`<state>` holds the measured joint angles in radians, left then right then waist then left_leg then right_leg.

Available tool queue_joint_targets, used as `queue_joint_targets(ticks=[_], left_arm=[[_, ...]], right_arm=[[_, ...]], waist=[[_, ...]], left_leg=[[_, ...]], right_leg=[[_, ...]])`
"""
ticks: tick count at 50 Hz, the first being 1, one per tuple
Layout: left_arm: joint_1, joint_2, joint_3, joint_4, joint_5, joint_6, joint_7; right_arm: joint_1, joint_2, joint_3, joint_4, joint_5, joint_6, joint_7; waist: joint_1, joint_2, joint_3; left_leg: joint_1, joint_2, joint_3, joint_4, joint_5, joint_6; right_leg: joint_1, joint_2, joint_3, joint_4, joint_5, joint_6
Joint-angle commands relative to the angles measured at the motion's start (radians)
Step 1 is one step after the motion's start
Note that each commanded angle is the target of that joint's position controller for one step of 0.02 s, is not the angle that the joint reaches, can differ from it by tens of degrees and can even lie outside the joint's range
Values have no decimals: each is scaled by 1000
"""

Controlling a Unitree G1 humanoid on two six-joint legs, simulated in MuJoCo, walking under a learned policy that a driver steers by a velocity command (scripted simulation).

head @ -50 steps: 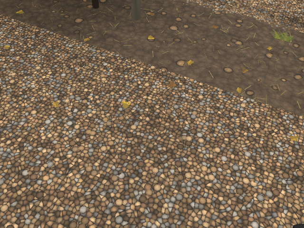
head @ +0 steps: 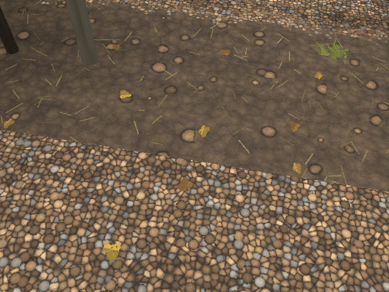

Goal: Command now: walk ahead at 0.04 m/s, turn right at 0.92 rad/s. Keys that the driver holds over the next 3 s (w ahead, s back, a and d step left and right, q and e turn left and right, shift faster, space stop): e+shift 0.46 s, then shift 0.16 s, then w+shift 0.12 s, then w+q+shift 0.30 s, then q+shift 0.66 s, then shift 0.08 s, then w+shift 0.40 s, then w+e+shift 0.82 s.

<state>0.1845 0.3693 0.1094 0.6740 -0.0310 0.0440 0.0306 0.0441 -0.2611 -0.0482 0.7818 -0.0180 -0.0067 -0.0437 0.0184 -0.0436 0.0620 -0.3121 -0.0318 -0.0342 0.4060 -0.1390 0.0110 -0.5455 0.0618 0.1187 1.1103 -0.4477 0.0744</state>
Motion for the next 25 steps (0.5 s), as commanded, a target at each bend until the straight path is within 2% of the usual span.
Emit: queue_joint_targets(ticks=[1, 4, 8, 12, 14, 15, 16, 17, 18, 19, 20, 21, 22, 23, 25], left_arm=[[11, 50, 10, -87, -6, -3, -7], [-32, 29, -2, -129, -7, -7, -15], [-49, 24, -8, -153, -4, 2, -33], [-68, 42, 3, -171, -1, 27, -51], [-46, 49, 14, -168, 0, 37, -62], [6, 65, 27, -149, 3, 37, -57], [105, 152, 60, -124, 5, 33, -37], [117, 298, 86, -139, 15, 28, -20], [111, 240, 71, -162, 45, -6, -36], [78, 207, 60, -153, 40, -28, -42], [28, 180, 55, -145, 18, -39, -34], [-22, 144, 42, -152, 0, -35, -26], [-59, 135, 34, -166, 0, -28, -16], [-75, 135, 33, -175, 8, -23, -9], [-81, 126, 28, -173, 17, -19, 1]], right_arm=[[-12, -142, -35, -60, 2, -3, -14], [42, -164, -45, -44, 5, 6, -17], [34, -206, -61, -49, 12, 10, 0], [37, -231, -75, -49, 41, -5, 32], [35, -237, -82, -46, 59, -12, 41], [53, -218, -80, -35, 65, -14, 45], [99, -187, -74, -28, 46, -20, 52], [96, -127, -51, -94, -12, -24, 59], [16, -153, -54, -111, -17, -25, 53], [-32, -183, -61, -124, 14, -22, 47], [-23, -174, -59, -120, 22, -22, 36], [-9, -184, -62, -110, 13, -18, 24], [3, -190, -65, -109, 7, -14, 20], [12, -182, -63, -108, 6, -14, 21], [47, -158, -54, -89, 16, -10, 24]], waist=[[-15, 137, -133], [-42, 165, -171], [-36, 183, -170], [-31, 207, -145], [-5, 198, -147], [21, 159, -158], [50, 6, -190], [-1, -327, -218], [69, -187, -345], [58, -99, -291], [19, -69, -224], [-5, -48, -185], [-28, -60, -176], [-38, -69, -183], [-42, -71, -210]], left_leg=[[247, 271, -150, -101, 378, 211], [327, 300, -82, -104, 450, 232], [291, 318, 29, -108, 413, 209], [280, 348, 105, -62, 382, 166], [277, 350, 146, 22, 366, 114], [220, 316, 193, 129, 337, 62], [25, 237, 242, 342, 165, -17], [-358, 87, 237, 655, -501, -111], [-414, 51, 8, 809, -551, -106], [-423, 65, -36, 830, -473, -79], [-429, 75, -51, 780, -384, -62], [-416, 81, -55, 726, -328, -60], [-356, 69, -57, 687, -283, -63], [-310, 43, -51, 653, -253, -70], [-254, 24, -34, 553, -219, -85]], right_leg=[[-150, -99, -60, 56, 63, 34], [-148, -135, -79, -50, 102, 43], [-23, -145, -123, -220, 170, 14], [103, -127, -177, -406, 169, -43], [197, -105, -199, -564, 223, -88], [315, -78, -197, -667, 325, -123], [551, -131, -61, -721, 668, -188], [762, -385, 340, -652, 1113, -371], [726, -448, 428, -694, 998, -478], [675, -389, 341, -723, 893, -434], [609, -324, 278, -730, 779, -371], [551, -294, 249, -736, 723, -332], [479, -272, 231, -741, 716, -318], [440, -250, 225, -741, 721, -314], [423, -245, 201, -720, 747, -305]])
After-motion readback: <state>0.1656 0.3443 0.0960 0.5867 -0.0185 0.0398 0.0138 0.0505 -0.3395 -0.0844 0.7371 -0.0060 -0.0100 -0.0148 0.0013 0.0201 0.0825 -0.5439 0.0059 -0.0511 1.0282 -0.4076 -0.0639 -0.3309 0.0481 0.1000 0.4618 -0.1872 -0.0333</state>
